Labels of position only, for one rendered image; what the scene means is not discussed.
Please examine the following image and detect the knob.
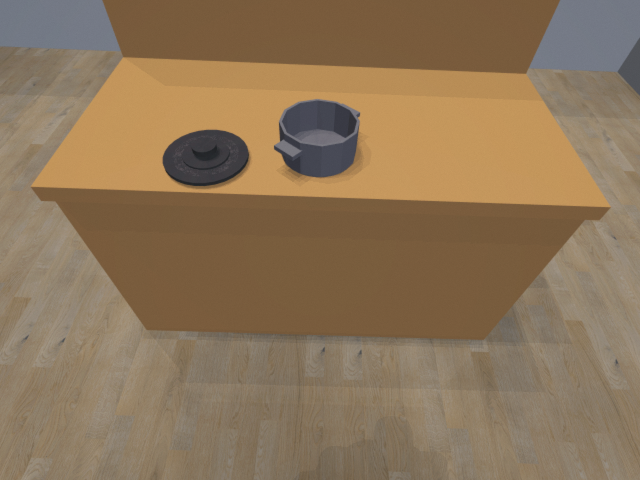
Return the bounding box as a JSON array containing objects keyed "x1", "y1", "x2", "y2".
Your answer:
[{"x1": 191, "y1": 137, "x2": 217, "y2": 157}]

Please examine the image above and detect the lid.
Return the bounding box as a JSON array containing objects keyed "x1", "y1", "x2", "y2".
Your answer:
[{"x1": 163, "y1": 130, "x2": 249, "y2": 186}]

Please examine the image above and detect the table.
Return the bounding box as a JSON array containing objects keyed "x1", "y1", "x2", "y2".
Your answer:
[{"x1": 31, "y1": 0, "x2": 611, "y2": 340}]

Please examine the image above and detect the pot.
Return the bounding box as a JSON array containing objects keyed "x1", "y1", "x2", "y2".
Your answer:
[{"x1": 274, "y1": 99, "x2": 360, "y2": 177}]

